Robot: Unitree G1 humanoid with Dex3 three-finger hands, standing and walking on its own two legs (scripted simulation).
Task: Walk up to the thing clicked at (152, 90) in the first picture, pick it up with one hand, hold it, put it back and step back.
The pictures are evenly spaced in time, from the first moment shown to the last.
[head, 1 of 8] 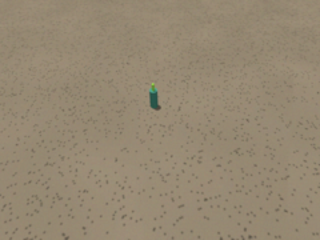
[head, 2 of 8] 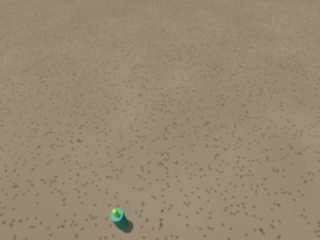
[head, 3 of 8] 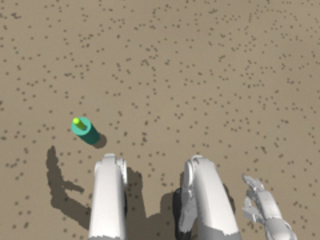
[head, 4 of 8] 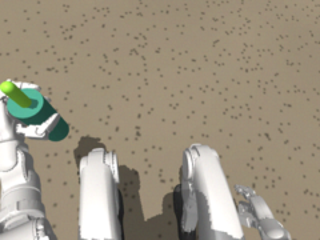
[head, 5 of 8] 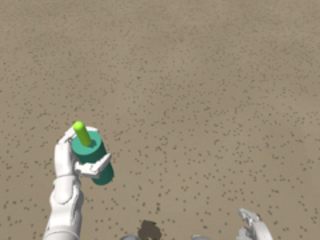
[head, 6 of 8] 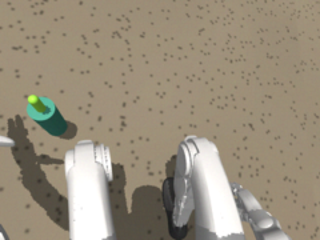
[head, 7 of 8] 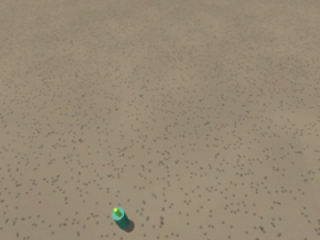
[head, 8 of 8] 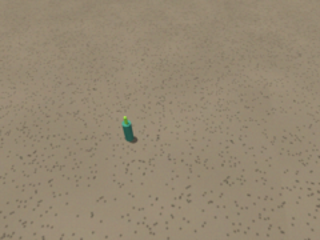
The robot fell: no
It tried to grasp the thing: yes
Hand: left
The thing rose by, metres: 0.64
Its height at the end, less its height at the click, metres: +0.00
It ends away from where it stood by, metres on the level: 0.01
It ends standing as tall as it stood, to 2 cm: yes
